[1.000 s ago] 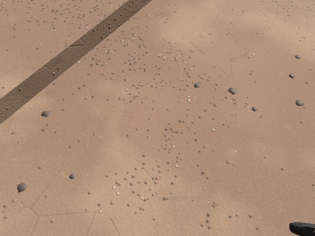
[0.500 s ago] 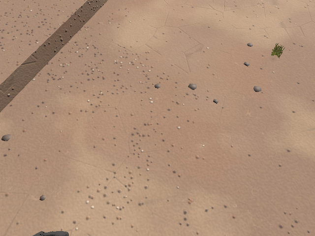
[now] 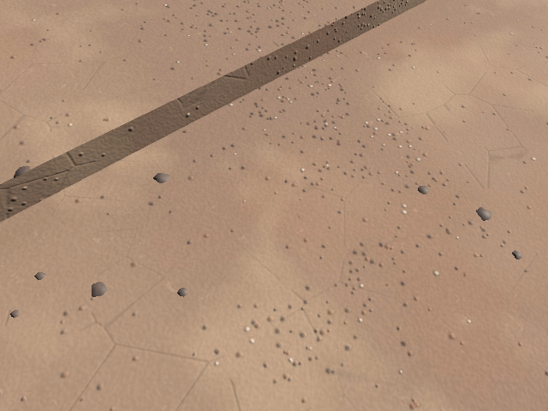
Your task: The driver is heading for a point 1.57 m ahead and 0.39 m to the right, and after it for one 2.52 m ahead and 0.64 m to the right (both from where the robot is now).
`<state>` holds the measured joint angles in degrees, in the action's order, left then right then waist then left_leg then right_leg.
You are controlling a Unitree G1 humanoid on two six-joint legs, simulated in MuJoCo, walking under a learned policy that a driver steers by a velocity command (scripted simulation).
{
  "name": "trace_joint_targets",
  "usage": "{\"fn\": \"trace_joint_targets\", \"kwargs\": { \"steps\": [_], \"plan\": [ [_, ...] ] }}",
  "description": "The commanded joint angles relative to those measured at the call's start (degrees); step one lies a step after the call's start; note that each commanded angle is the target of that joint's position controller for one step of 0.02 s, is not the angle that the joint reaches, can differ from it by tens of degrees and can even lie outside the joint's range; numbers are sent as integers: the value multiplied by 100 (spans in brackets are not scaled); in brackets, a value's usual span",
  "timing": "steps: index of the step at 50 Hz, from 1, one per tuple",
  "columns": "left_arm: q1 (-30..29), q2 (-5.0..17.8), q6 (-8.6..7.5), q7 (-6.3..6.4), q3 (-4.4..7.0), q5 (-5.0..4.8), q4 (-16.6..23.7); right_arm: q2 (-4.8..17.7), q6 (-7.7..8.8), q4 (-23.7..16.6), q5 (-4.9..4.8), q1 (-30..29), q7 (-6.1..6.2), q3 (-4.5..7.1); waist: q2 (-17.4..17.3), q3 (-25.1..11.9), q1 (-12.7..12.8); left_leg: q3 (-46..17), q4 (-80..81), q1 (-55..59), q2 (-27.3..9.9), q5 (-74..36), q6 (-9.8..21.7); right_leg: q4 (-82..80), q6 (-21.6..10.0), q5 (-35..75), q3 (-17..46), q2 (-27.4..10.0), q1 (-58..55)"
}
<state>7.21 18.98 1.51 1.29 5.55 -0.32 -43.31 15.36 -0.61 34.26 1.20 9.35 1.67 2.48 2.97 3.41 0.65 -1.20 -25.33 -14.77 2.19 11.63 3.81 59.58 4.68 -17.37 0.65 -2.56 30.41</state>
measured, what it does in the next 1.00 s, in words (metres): walks ahead, turning right: right foot, then left foot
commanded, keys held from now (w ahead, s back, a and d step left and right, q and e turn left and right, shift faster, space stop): e+shift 0.10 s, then w+e+shift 0.42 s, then w+q+shift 0.48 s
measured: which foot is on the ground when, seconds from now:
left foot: down 0.00-0.52, up 0.54-0.94, down 0.96-1.00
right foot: up 0.00-0.50, down 0.52-0.94, up 0.96-1.00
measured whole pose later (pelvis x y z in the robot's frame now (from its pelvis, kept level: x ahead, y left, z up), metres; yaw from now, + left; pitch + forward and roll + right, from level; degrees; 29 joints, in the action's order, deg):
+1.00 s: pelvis +0.47 -0.36 -0.04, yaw -16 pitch -1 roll -1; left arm 22.0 16.6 -4.0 3.0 2.3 1.1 -44.6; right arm 17.4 4.2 41.2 -2.2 12.4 -3.6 3.2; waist -2.7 1.9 -2.1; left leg 6.3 -37.6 -28.9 6.1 10.2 10.1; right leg 63.0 1.7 -25.3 -9.7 3.8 -1.4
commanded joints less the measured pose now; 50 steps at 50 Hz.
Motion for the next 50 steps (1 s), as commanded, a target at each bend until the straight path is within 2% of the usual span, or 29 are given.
{"fn": "trace_joint_targets", "kwargs": {
  "steps": [1,4,5,7,9,14,17,21,23,24,25,26,27,28,29,30,31,32,33,35,38,41,43,45,46,47,48,49,50],
  "plan": [
    [-35,113,-5,-57,-89,-28,263,490,100,-193,134,-159,4,69,-1109,-688,-177,-431,857,360,-1268,-910,727,-1053,70,191,86,-267,-815],
    [-186,596,10,-61,11,-112,478,1026,12,-56,106,-134,-4,244,-1135,-175,-385,-767,964,401,-1666,-281,984,-1097,23,-382,-76,-182,-389],
    [-147,624,7,-65,20,-132,519,1053,-19,-20,65,-125,2,266,-1047,-103,-402,-876,937,533,-1818,-358,1057,-1022,4,-565,-59,-223,-179],
    [-77,528,-11,-107,-18,-178,597,1190,3,96,-82,243,7,355,-980,-220,-570,-1438,1378,1124,-2213,1624,1141,-781,-139,-715,-70,-343,492],
    [-175,461,-71,-165,-25,-205,691,1140,135,190,-156,343,16,373,-889,-54,-566,-1834,1717,1621,-2471,2622,1069,-620,-346,-778,90,-485,1223],
    [-140,171,-235,-301,-95,-251,767,984,440,281,-137,287,-65,437,-620,-146,-433,-794,1910,2150,-2324,1802,749,-846,-602,-369,79,-704,1472],
    [-202,68,-246,-382,-173,-271,890,1127,496,338,-161,278,-159,513,-617,-126,-403,-98,1939,1978,-2227,1496,638,-1115,-623,-176,-116,-731,1206],
    [-345,138,-214,-439,-238,-275,1086,1321,486,512,-211,397,-274,577,-678,74,-402,608,1816,1912,-2237,1344,486,-1222,-776,-166,-442,-701,1007],
    [0,255,-184,-442,-210,-286,1045,1391,447,542,-220,223,-307,575,-687,63,-114,1140,1357,1599,-2081,620,342,-1400,-954,-257,-783,-448,242],
    [646,403,-165,-416,-115,-283,852,1439,430,509,-246,-23,-308,567,-709,-182,331,1560,549,1174,-1860,-734,192,-1646,-1065,-147,-1219,-27,-838],
    [1711,788,-158,-356,112,-300,504,1337,417,494,-249,-98,-315,515,-476,-724,916,2004,-1154,539,-1516,-2613,-1,-1779,-1265,-66,-1560,522,-2509],
    [3269,1425,-150,-294,395,-313,29,986,476,246,-119,-353,-269,373,490,-906,1590,1841,-3882,-1527,-1225,-1121,-344,-1939,-1657,-176,-585,447,-4521],
    [2636,2087,-257,-285,402,-256,283,125,693,-172,-93,-99,-258,91,2314,-1218,679,822,-5959,-3689,-193,2258,-603,-3860,-2585,-2729,3519,-999,-5029],
    [2237,1449,-460,-371,178,-218,722,961,908,-246,-358,-537,-242,176,861,-1460,959,-282,-6174,-4183,-309,1709,-453,-4995,-2587,-3413,4787,-1692,-4867],
    [2202,1125,-553,-383,82,-126,662,1109,970,-232,-604,-661,-267,199,302,-939,837,-178,-6131,-4566,-563,1251,-276,-5002,-2471,-3030,4363,-1966,-4601],
    [2016,927,-600,-387,3,-70,604,973,967,-61,-522,-406,-242,139,-19,-624,579,-169,-5800,-4379,-880,890,-190,-4774,-2297,-2462,3658,-1815,-3965],
    [1539,673,-611,-376,-88,-17,637,907,903,112,-344,-127,-223,124,42,-418,271,-207,-5402,-3965,-1167,381,-164,-4569,-2056,-1884,2831,-1564,-3252],
    [1123,485,-635,-360,-182,93,733,900,790,310,-342,240,-275,138,234,-187,2,-262,-5208,-3492,-1347,-151,-152,-4587,-1844,-1290,2106,-1303,-2528],
    [973,380,-686,-342,-215,144,736,881,664,445,-387,384,-321,147,298,-86,-91,-283,-5031,-3225,-1363,-484,-170,-4689,-1674,-602,1557,-1121,-2161],
    [1091,369,-823,-285,-203,178,663,734,480,502,-415,206,-347,114,30,162,3,-475,-4580,-3174,-1086,-1026,-247,-4938,-1320,800,440,-824,-1938],
    [1319,351,-942,-127,-211,164,498,574,521,339,-403,-366,-393,57,-58,421,103,-84,-3044,-2943,-536,-2059,-258,-5303,-726,2426,-764,-353,-2006],
    [1582,406,-958,70,-234,135,333,344,676,296,-374,-747,-583,-6,-135,364,192,616,-1721,-2279,-224,-2817,-134,-5465,-230,3755,-1231,-315,-2364],
    [1656,651,-868,186,-194,156,258,423,725,308,-432,-635,-678,56,133,129,63,988,-1264,-1900,169,-2689,32,-5010,-28,5804,-1331,-420,-3070],
    [1591,941,-681,340,-98,187,267,649,657,352,-502,-143,-683,172,544,-282,-300,1332,-1231,-1316,494,-2281,172,-4018,58,8109,-1393,-641,-3745],
    [1401,1077,-595,431,-28,203,321,839,556,437,-511,390,-659,261,739,-473,-666,1407,-1361,-778,599,-1856,263,-3242,67,9175,-1373,-763,-3790],
    [940,1135,-554,455,13,271,454,1189,427,735,-508,1610,-599,430,717,-836,-1319,1193,-1551,375,542,-1549,488,-1905,33,9615,-1265,-819,-3370],
    [45,1190,-586,392,47,243,673,1447,290,1186,-474,3381,-480,548,309,-1125,-2252,270,-1172,1924,-54,-1795,942,600,-40,8353,-1131,-588,-2317],
    [-595,-128,-797,80,-304,200,858,983,207,1680,-320,3947,-395,313,-1874,-546,-2093,-161,-1116,2724,-303,-2169,1077,3846,-181,-429,-984,705,-144],
    [398,-901,-989,-82,-560,-63,1250,744,417,1331,-36,2888,-454,183,-2460,-878,-734,-2283,-1247,3175,-489,-609,1746,5023,-295,-1962,451,942,1777]
  ]
}}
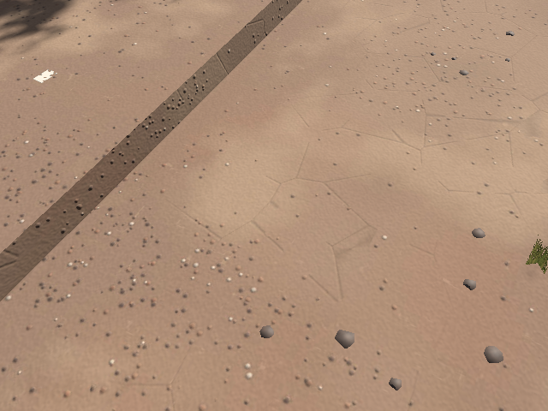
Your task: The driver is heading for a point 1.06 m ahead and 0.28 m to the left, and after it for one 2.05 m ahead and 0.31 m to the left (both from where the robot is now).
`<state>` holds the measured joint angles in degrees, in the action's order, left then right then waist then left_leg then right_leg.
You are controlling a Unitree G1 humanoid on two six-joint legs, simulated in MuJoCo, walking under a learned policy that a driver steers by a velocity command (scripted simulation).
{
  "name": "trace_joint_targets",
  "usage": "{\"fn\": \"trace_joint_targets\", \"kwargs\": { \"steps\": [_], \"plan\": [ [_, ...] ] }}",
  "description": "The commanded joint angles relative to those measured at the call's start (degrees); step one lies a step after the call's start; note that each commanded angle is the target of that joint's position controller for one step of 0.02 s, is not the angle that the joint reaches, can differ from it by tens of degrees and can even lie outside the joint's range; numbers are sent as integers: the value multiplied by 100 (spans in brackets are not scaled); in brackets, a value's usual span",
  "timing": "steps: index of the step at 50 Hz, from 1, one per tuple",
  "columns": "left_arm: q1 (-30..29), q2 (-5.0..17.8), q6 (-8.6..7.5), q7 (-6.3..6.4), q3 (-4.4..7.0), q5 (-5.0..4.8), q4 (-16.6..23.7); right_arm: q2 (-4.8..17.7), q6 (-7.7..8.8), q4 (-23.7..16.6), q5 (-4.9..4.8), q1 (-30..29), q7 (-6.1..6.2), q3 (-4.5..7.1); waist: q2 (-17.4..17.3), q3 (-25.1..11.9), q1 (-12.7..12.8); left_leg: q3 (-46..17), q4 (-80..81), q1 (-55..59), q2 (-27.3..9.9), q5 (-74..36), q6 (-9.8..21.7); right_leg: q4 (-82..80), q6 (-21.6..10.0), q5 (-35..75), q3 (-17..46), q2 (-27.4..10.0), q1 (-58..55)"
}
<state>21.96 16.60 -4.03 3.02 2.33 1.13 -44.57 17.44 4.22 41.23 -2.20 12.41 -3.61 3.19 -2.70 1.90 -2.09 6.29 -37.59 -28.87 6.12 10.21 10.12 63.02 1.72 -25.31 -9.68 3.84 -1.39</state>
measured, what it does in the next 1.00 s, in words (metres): walks ahead, turning left: right foot, then left foot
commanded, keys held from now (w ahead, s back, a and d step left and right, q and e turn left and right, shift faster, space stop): w+q+shift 0.62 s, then w+shift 0.08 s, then w+e+shift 0.30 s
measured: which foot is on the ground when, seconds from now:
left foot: down 0.00-0.36, up 0.38-0.80, down 0.82-1.00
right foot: up 0.00-0.34, down 0.36-0.84, up 0.86-1.00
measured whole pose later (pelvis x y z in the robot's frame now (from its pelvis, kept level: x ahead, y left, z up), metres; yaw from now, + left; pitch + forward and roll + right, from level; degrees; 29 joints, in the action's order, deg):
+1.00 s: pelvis +0.75 +0.19 +0.03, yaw +38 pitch -1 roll +2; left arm 18.4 16.5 -4.3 0.2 1.8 -3.2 -46.4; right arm 14.6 5.6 42.2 1.0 16.6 -1.9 3.3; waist 2.3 2.4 -0.2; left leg 8.2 -27.7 -12.5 2.5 14.4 3.7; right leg 74.7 -2.7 -14.4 5.0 -7.0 28.7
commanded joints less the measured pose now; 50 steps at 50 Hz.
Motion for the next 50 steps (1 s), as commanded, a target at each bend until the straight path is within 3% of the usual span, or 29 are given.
{"fn": "trace_joint_targets", "kwargs": {
  "steps": [1,2,3,4,7,9,11,14,16,17,18,19,20,21,22,23,26,30,36,38,40,41,42,43,44,45,46,48,50],
  "plan": [
    [-872,-267,-638,-402,-287,-320,1593,460,-27,226,281,2076,92,141,-1119,-1215,-325,-4929,1438,4669,-1648,1985,1733,4391,-257,-834,2001,236,5590],
    [-1097,231,-745,-494,-199,-355,1682,393,17,-17,214,1666,129,155,287,-747,-98,-5462,2467,3856,-1827,3203,1514,3253,-598,-104,2067,-53,5372],
    [-1065,310,-720,-505,-161,-268,1619,465,89,-226,200,1032,136,163,1194,-128,401,-5443,2752,2587,-1777,3301,1343,2407,-618,460,2032,-297,4931],
    [-1066,313,-634,-437,-165,-150,1566,564,153,-380,230,596,150,179,1269,179,619,-5293,2808,1626,-1503,2895,1356,1909,-473,619,2095,-416,4505],
    [-1188,597,-413,-197,-91,-17,1560,451,180,-469,147,315,302,152,958,502,681,-3940,2804,149,-824,1513,1144,247,0,912,1882,-780,3672],
    [-1925,300,-395,-158,-203,99,1848,482,141,-368,-13,454,446,176,470,502,297,-3026,2673,-507,-369,794,880,-1322,198,1870,1517,-674,2799],
    [-2382,82,-380,-187,-224,-49,2019,610,72,-234,-87,695,508,232,88,201,-90,-2811,2397,-676,-166,988,543,-2394,381,2762,1264,-329,1858],
    [-2320,361,-376,-191,-23,-365,1978,523,-40,-98,-139,973,539,243,-307,-125,-193,-3238,1710,556,-313,1383,262,-3301,531,2685,1621,-208,1688],
    [-1689,620,-423,-195,188,-441,1810,411,-102,-131,-58,905,511,234,-452,-475,232,-3279,744,1163,-395,671,-27,-3485,318,2099,1606,-250,1121],
    [-606,815,-456,-197,339,-447,1606,292,-88,-255,27,678,446,190,-389,-1063,866,-3002,-596,916,-269,13,-291,-3201,116,1804,1692,-553,-45],
    [683,1201,-414,-173,433,-349,1391,-346,-65,-471,206,764,382,-15,672,-2136,1223,-2399,-2766,-24,-74,1112,-462,-3150,-245,222,3034,-1606,-1864],
    [676,1713,-419,-284,480,-65,1298,-588,45,-841,-148,1501,356,-157,3270,-2440,567,-1863,-4473,-1941,92,2260,-615,-4707,-1268,-2111,6889,-2945,-2678],
    [147,1221,-378,-296,451,-78,1450,-47,5,-676,-325,1313,416,-102,2496,-1638,663,-1670,-5140,-2728,-548,1461,-671,-4942,-1395,-3538,7180,-2928,-2073],
    [-42,756,-320,-256,353,-117,1432,245,-53,-721,-170,646,413,-50,1605,-902,833,-1430,-5265,-2833,-719,1028,-691,-4802,-1194,-2587,5903,-2627,-1463],
    [-57,636,-267,-246,314,-68,1291,286,-92,-783,4,245,382,-22,685,-528,820,-1313,-5026,-2561,-926,794,-690,-4676,-1060,-1196,4745,-2338,-812],
    [-144,564,-251,-255,293,-31,1147,282,-108,-926,127,-162,355,18,390,-187,763,-1309,-4645,-2326,-1084,658,-658,-4685,-933,-196,3891,-2017,-238],
    [-351,181,-280,-298,179,-116,764,103,-276,-1095,-55,-227,233,10,839,136,428,-1290,-4196,-2084,-1424,591,-653,-4914,-787,965,2575,-1767,433],
    [-460,505,-303,-265,245,-66,494,110,-299,-1250,12,-513,153,-52,583,434,263,-1183,-3472,-2305,-1471,-309,-778,-5290,-812,2050,1438,-1761,675],
    [475,906,-297,-268,224,-109,-76,-74,-36,-1538,12,-1817,-76,-182,201,914,669,-321,-740,-1220,-830,-1201,-362,-5760,-607,4244,388,-1700,307],
    [640,1234,-217,-235,230,-188,-255,159,17,-1669,40,-1974,-90,-74,709,647,419,100,-329,-467,-327,-575,-210,-5249,-765,7246,293,-1887,-173],
    [578,1447,-115,-182,203,-189,-458,681,-56,-1484,61,-780,12,188,1285,-220,-524,-55,-69,1191,-176,-40,90,-3633,-911,9151,463,-2123,-344],
    [193,1480,-78,-174,182,-212,-454,904,-107,-1084,57,679,124,342,1273,-750,-1391,-305,662,3000,-406,-694,292,-2148,-824,8811,413,-1916,471],
    [334,873,-130,-195,19,-93,-268,1224,-167,-682,107,1658,252,401,422,-1556,-1319,-1763,28,5435,-1558,-183,285,82,-723,3533,711,-1247,2422],
    [1127,190,-320,-273,-179,-339,-80,1397,-29,-775,301,1523,231,351,-1083,-2989,-587,-4872,1025,6479,-2993,1987,1019,1902,-681,-218,1647,-384,3809],
    [115,924,-431,-270,29,-571,3,814,41,-645,337,1609,223,277,-360,-2443,-1032,-4876,1841,5706,-2708,2650,660,2121,-727,103,2046,-585,4264],
    [-369,748,-432,-272,28,-679,270,688,96,-498,318,1347,227,224,-230,-1206,-793,-4014,2099,4718,-2610,2286,507,1972,-644,469,1856,-749,4676],
    [-517,521,-377,-253,-22,-564,302,544,170,-386,300,936,217,188,332,-537,-436,-3351,2317,3716,-2475,1554,384,1676,-566,814,1761,-1044,4587],
    [-43,332,-106,-278,25,-411,97,42,283,-289,403,365,182,89,51,-175,177,-2217,2588,2411,-2167,860,206,1458,-446,1300,1780,-1430,3887],
    [63,114,137,-302,20,-439,27,-98,335,-152,269,39,146,87,-47,118,417,-1325,2907,1788,-2091,211,14,1269,-356,1241,1752,-1629,3819]
  ]
}}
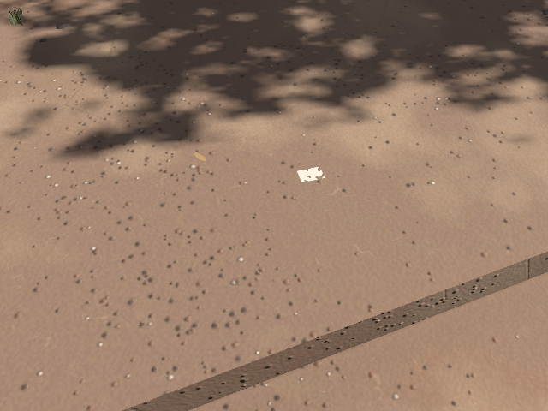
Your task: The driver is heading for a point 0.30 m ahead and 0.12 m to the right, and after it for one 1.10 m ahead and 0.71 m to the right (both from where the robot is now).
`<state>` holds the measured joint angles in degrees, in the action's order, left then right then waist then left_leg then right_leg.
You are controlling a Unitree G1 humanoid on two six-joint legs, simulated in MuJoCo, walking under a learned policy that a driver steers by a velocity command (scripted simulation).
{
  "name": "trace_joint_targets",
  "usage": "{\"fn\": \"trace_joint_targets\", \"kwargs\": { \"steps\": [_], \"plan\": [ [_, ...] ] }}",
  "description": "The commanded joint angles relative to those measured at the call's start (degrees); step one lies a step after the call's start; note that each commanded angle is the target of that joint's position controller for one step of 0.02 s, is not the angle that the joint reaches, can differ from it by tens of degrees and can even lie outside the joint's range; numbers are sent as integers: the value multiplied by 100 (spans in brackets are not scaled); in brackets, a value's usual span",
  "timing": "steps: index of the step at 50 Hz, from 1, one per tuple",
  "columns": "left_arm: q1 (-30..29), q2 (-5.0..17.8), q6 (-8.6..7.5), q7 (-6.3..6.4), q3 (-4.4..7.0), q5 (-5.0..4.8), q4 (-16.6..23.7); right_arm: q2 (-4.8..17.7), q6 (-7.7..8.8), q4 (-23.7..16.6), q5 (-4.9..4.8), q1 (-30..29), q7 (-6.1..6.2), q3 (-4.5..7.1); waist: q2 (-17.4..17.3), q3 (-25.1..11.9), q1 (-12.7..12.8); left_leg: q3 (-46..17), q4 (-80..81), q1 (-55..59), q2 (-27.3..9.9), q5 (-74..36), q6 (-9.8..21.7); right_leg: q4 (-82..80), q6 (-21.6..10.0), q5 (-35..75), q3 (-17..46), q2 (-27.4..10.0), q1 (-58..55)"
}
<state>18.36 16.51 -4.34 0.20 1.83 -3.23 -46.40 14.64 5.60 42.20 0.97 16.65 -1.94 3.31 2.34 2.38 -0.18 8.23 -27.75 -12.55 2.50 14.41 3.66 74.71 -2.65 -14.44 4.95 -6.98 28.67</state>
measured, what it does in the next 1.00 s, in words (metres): climbs, turning right: right foot, then left foot 0.13 m higher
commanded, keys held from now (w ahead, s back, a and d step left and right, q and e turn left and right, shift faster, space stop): w+e+shift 0.10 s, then e+shift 0.88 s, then shift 0.02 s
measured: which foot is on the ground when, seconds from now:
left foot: down 0.00-0.26, up 0.28-0.88, down 0.90-1.00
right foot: up 0.00-0.24, down 0.26-0.92, up 0.94-1.00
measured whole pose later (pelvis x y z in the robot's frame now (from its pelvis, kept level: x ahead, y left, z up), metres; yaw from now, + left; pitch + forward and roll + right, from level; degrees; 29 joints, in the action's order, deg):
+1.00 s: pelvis +0.48 +0.00 +0.04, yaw -55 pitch +2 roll +2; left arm 8.5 19.9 3.7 -0.1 5.6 -2.2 -33.3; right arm 11.2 1.6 28.5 2.2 7.8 3.0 2.5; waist 2.0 1.1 -1.7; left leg -2.5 -67.9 -38.9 -1.0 31.0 -3.8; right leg 63.7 4.2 -29.3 19.4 13.2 26.4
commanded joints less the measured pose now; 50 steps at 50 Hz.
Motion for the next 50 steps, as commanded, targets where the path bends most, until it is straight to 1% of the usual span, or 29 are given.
{"fn": "trace_joint_targets", "kwargs": {
  "steps": [1,5,9,11,12,13,14,15,16,17,18,19,21,24,26,28,31,34,35,38,40,41,42,44,45,46,47,48,50],
  "plan": [
    [267,74,232,-17,66,10,256,220,220,-192,-58,-470,-9,88,-528,286,254,-1108,2043,-76,-1674,-572,553,19,141,295,260,-575,957],
    [-531,101,198,-72,47,140,644,433,267,-149,59,-598,166,101,-404,666,216,252,2265,-331,-1141,-1444,390,-1269,231,1868,-233,-312,1138],
    [-1104,229,8,-391,93,314,927,1110,191,-107,-58,-316,416,200,-139,457,74,696,1397,421,-1147,-4230,-4,-3464,18,3032,-1226,457,29],
    [-147,617,82,-431,281,199,810,1522,15,-183,-172,-404,442,315,-698,-324,585,627,61,1085,-1318,-6371,-132,-3448,-145,2360,-1538,1008,-925],
    [884,945,218,-377,451,192,626,1561,-75,-290,-244,-703,392,333,-923,-803,1171,523,-1202,881,-1438,-6857,-128,-3168,-363,1908,-1475,1132,-1985],
    [1858,1333,358,-250,647,221,414,1286,-65,-337,-341,-977,297,273,-617,-1118,1680,441,-2895,161,-1272,-5827,-325,-3666,-608,2292,-1061,1060,-3314],
    [1566,1584,440,-80,709,161,377,429,35,-417,-264,-1184,176,66,1403,-366,1409,367,-5600,-1152,180,1022,-756,-4465,-846,4858,-48,636,-3591],
    [569,1833,224,-76,538,704,878,12,186,-646,-167,594,100,-136,2080,-1743,-86,-1127,-7470,-2826,710,2355,-901,-4463,-2297,6316,3263,-815,-4852],
    [160,1677,194,-166,579,724,1365,811,218,-575,-47,571,91,-77,797,-3050,301,-1989,-7426,-2448,398,1917,-663,-5067,-2430,4552,4020,-1099,-4993],
    [-129,1442,145,-221,545,524,1477,1038,158,-740,-112,-72,130,-10,-120,-2176,219,-1873,-6793,-2666,258,1618,-558,-5389,-2230,2971,3720,-814,-4144],
    [-423,1122,101,-210,471,264,1494,994,54,-792,-36,-428,241,1,-991,-1616,-12,-1848,-6036,-2665,-93,1326,-537,-5578,-1859,1779,3407,-541,-3326],
    [-630,1006,89,-169,430,206,1527,979,-52,-820,-31,-548,290,1,-946,-1171,-166,-1844,-5561,-2456,-178,1147,-555,-5719,-1702,1649,3283,-422,-2492],
    [-836,1001,140,-72,451,301,1594,997,-242,-857,-5,-737,325,46,-617,-677,-262,-1789,-4780,-2011,-266,1099,-677,-5841,-1457,2488,2585,8,-1492],
    [-461,1057,303,135,470,298,1474,504,-319,-853,82,-871,343,-87,-425,-1054,-81,-1529,-4669,-2136,-6,854,-1027,-5404,-1387,4402,1983,254,-1555],
    [-317,855,491,237,363,324,1499,410,-480,-923,-2,-802,382,-79,17,-1540,29,-1699,-6820,-3124,177,1176,-1184,-5102,-1445,4125,2562,-29,-2285],
    [-44,792,518,347,303,199,1599,336,-494,-1294,-122,-1501,467,-163,198,-1157,277,-1766,-7595,-4464,262,1347,-1105,-5103,-1333,3670,3049,-109,-3348],
    [207,813,552,485,327,201,1641,329,-375,-1670,-59,-2168,485,-211,-82,-1045,393,-1715,-7802,-5098,372,1360,-883,-5062,-1176,3394,3188,-82,-4046],
    [-65,824,656,570,315,187,1780,402,-314,-1804,-95,-2179,435,-181,2,-782,238,-1620,-7157,-4704,434,1057,-849,-5216,-1093,3359,3115,151,-3406],
    [-104,884,705,598,327,171,1756,229,-351,-1904,-76,-2094,444,-206,331,-814,187,-1622,-7666,-4708,482,1270,-870,-5127,-1096,3464,3314,94,-3270],
    [-283,896,793,689,331,31,1817,64,-411,-2144,6,-1833,437,-287,251,-860,30,-1805,-7519,-4756,351,1591,-797,-4972,-935,3903,3573,-6,-3143],
    [-143,981,804,690,380,-41,1763,64,-374,-2260,1,-1913,496,-235,147,-959,90,-1777,-7316,-4720,329,1815,-863,-4874,-888,4229,3660,33,-3194],
    [-571,1022,913,637,417,-116,1810,-133,-360,-2319,57,-1862,478,-328,191,-804,-162,-1415,-5284,-4176,165,1640,-787,-5172,-641,3956,3244,417,-2749],
    [-576,1082,996,523,506,-64,1786,-274,-299,-2112,94,-1842,429,-309,394,-853,-38,-696,-4649,-2941,351,1621,-713,-5281,-577,4959,2691,759,-1990],
    [-725,1120,931,262,551,13,1810,84,-226,-1913,42,-1034,334,-46,960,-1464,-367,-581,-3590,-1034,502,1143,-593,-5259,-612,6350,2923,865,-1469],
    [-1091,981,797,137,518,-14,1917,437,-216,-1769,7,-419,333,149,851,-1731,-727,-1062,-2450,-145,335,300,-239,-4780,-494,6032,2866,1105,-1271],
    [-790,386,693,67,400,45,2112,1306,-287,-1708,205,-18,387,419,-1662,-2431,-445,-3678,-1412,804,-1637,-2230,923,-2702,126,1136,2154,2123,-488],
    [-434,521,614,-52,467,157,1978,1080,-309,-1866,430,-543,464,357,-3327,-2340,-12,-6315,-355,-133,-2906,-3171,1910,-852,753,-2747,1851,2257,268],
    [-600,1018,588,-156,628,199,1790,742,-272,-2029,256,-933,506,295,-2636,-1384,-122,-5961,-499,-829,-2601,-2949,1774,291,913,-2867,1496,1954,648],
    [-771,1068,805,-89,566,112,1624,212,-351,-1801,-63,-1212,651,192,-1489,-597,86,-4200,-1033,-1449,-1905,-1222,1087,786,857,-1798,824,1458,829]
  ]
}}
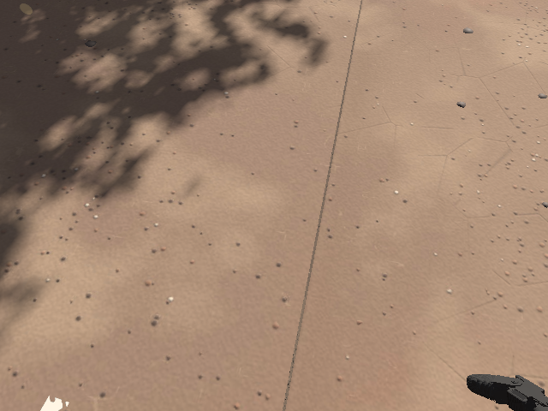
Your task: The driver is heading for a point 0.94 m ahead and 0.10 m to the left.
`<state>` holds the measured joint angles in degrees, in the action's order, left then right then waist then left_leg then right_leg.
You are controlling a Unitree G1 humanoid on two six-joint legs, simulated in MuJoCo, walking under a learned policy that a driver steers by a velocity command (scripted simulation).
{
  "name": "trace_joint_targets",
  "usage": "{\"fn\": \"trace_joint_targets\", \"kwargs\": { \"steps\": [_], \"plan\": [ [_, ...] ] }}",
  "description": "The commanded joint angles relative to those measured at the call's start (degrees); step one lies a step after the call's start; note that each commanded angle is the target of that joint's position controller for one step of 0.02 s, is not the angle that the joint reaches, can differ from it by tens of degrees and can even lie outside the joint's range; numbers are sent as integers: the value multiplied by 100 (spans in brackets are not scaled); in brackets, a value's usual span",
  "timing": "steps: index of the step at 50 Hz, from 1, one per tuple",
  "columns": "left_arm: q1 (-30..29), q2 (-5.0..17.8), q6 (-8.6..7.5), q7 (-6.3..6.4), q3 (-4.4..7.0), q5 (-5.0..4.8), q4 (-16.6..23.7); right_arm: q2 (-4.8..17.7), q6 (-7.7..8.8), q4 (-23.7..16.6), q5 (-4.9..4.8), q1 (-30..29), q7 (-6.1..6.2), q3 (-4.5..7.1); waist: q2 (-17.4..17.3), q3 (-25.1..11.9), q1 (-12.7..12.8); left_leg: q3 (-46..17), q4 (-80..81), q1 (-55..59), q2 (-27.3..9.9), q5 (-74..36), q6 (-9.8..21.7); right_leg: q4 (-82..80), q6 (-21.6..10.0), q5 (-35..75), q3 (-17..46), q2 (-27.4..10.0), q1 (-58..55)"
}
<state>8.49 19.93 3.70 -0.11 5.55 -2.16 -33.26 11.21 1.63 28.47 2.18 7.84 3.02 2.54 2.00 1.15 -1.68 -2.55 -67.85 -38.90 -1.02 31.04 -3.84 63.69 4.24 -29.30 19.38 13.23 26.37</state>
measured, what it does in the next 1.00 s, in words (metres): goes down, backwards: right foot 0.13 m lower, then left foot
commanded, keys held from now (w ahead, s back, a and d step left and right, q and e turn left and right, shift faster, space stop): shift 0.48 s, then q+shift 0.52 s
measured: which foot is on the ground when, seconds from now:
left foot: down 0.00-0.26, up 0.28-0.76, down 0.78-1.00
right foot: up 0.00-0.24, down 0.26-0.78, up 0.80-1.00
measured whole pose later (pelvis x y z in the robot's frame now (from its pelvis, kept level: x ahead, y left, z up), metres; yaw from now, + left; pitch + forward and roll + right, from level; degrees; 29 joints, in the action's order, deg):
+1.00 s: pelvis -0.08 -0.06 -0.03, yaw +12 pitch +4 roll -3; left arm 6.0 16.7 1.8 2.0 5.7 1.0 -35.8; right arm 17.0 -2.4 37.7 -0.9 13.8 2.1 4.7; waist 0.7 2.7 -0.7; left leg -11.4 -28.7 -16.6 2.6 14.9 1.8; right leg 64.2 6.9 -22.8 5.6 4.4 32.4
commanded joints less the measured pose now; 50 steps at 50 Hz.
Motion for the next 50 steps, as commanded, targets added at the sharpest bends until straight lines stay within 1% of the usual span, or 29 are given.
{"fn": "trace_joint_targets", "kwargs": {
  "steps": [1,3,6,8,10,12,13,14,15,16,17,18,19,20,21,22,24,27,30,32,36,38,39,40,41,42,44,45,50],
  "plan": [
    [301,689,99,-6,154,5,292,552,13,-352,-269,-456,238,277,-1101,-299,356,-2665,2917,842,-1421,-1612,1594,2048,66,307,-728,-824,920],
    [234,346,164,-15,-31,50,381,652,-47,-255,-265,-401,309,278,-587,-86,392,-1745,2738,499,-1095,-674,1335,1638,-105,1235,-1229,-997,658],
    [-136,25,105,-146,-220,23,552,886,-142,-92,-228,-101,379,344,-1033,-380,172,-840,2354,856,-956,-1243,1201,-589,-196,1439,-1519,-1157,173],
    [-259,27,53,-285,-227,-18,472,1061,-207,27,-250,150,414,423,-1105,-629,-34,-793,2084,1044,-1127,-1311,1161,-2140,-320,1618,-1583,-1310,-364],
    [76,34,72,-332,-176,-109,177,1143,-240,156,-277,180,476,452,-1127,-634,13,-798,1851,733,-1235,-1356,1077,-3439,-433,2794,-1761,-1397,-1209],
    [828,-161,48,-334,-157,-99,-210,949,-210,381,-218,252,515,366,-927,-506,282,-335,1238,-27,-1019,-1473,823,-4486,-608,3409,-1948,-1273,-2406],
    [1272,-144,-6,-336,-112,22,-380,561,-230,496,-122,338,494,287,-290,-476,438,316,-273,-551,-506,-736,522,-4605,-762,3146,-1490,-1407,-2783],
    [1193,616,-106,-351,2,248,-298,175,-279,329,10,365,414,203,1385,-300,185,845,-2803,-1971,-152,1142,61,-3630,-743,6115,-421,-2378,-2853],
    [1063,918,-137,-378,14,310,-229,285,-246,450,-108,769,363,226,1355,-616,5,612,-4322,-2240,-170,1006,-80,-3177,-775,8059,-470,-2795,-2612],
    [1097,1550,-96,-385,226,432,-398,354,-204,224,-339,741,386,199,1659,-1006,36,468,-4642,-2290,-196,756,-76,-4120,-1481,5050,780,-3365,-2029],
    [656,1151,-55,-287,90,361,-241,551,-229,243,-388,123,498,265,987,-407,198,303,-4832,-2679,-267,179,-43,-4537,-1452,2588,898,-3075,-1777],
    [291,319,51,-86,-304,401,-146,421,-307,433,-338,-195,551,242,295,-342,352,-4,-5326,-2769,-121,-483,-147,-4509,-1286,991,554,-2723,-1723],
    [-33,213,28,37,-455,419,-80,332,-347,415,-347,27,518,201,345,-298,61,-192,-5464,-2260,-154,-839,-186,-4581,-1397,837,803,-2825,-1162],
    [-222,78,10,146,-566,333,-82,410,-355,311,-252,79,473,195,313,-239,-45,-396,-5165,-2302,-119,-1055,-247,-4505,-1422,966,717,-2780,-1279],
    [-156,-26,-8,233,-598,301,-117,725,-350,351,-261,370,412,241,378,-238,-88,-382,-4374,-1931,-31,-1699,-214,-4417,-1293,905,326,-2406,-1111],
    [-214,-115,-87,314,-630,370,-83,825,-306,474,-245,575,369,267,320,-400,-132,-255,-3730,-1308,26,-2144,-222,-4408,-1284,1147,66,-2223,-997],
    [-83,-160,-223,422,-609,362,-152,827,-232,449,-165,442,325,265,309,-515,-35,-317,-2330,-741,10,-2486,-274,-4379,-1454,1587,-60,-2205,-1103],
    [271,-447,-302,430,-548,361,-398,512,-290,579,-296,478,139,139,674,-450,153,-598,275,31,-104,-2029,-227,-4625,-1430,1092,-295,-2294,-1599],
    [646,-6,-163,393,-278,338,-432,663,-374,420,-408,-29,-97,149,771,81,542,-65,1504,547,-192,-593,-49,-4859,-1663,868,27,-2622,-1650],
    [650,169,-110,409,-142,323,-351,855,-342,481,-407,68,-189,194,520,133,637,121,1835,690,-231,-277,127,-4842,-1865,1245,265,-2965,-1879],
    [57,258,-72,404,-19,246,-157,688,-305,755,-376,597,-265,211,180,-185,260,459,2912,1780,-7,-771,441,-4495,-1784,2858,-533,-2766,-1679],
    [29,174,-69,341,26,162,-169,784,-312,864,-317,888,-288,268,74,-319,35,311,3926,2352,97,-1615,705,-3925,-1389,3279,-1176,-2456,-1521],
    [41,14,-101,301,26,189,-134,1029,-317,882,-298,1099,-259,350,-408,-404,5,-513,4343,2940,-263,-2359,1004,-3063,-942,2716,-1652,-2102,-892],
    [-10,-303,-146,243,-45,435,100,1790,-297,751,-282,1199,-192,521,-1891,-497,163,-2672,4412,3805,-1752,-4886,1784,-1467,-226,395,-2358,-1251,652],
    [-596,-217,-208,243,-35,493,259,1784,-224,648,-67,1164,-200,526,-1762,-518,-254,-3287,4690,3649,-2158,-5519,2594,10,22,-871,-1691,-750,1359],
    [-469,-118,-208,199,10,430,218,1686,-146,651,-33,963,-202,508,-1124,-568,-58,-2877,4592,3640,-1899,-5369,2482,911,83,-687,-1343,-856,1520],
    [-273,-14,-192,214,61,385,81,1457,-184,561,-280,448,-167,459,-539,-648,149,-2220,4339,3696,-1336,-5084,1874,1080,177,52,-1253,-1042,1666],
    [-348,27,-204,221,79,387,148,1410,-240,512,-360,320,-137,430,-533,-647,183,-2117,4331,3609,-1166,-4966,1774,935,233,335,-1244,-1058,1580],
    [-643,-227,-341,205,-4,273,280,1580,-363,480,-315,529,-16,497,-895,-784,57,-2324,4184,3713,-754,-4800,1588,-562,343,785,-1345,-793,1221]
  ]
}}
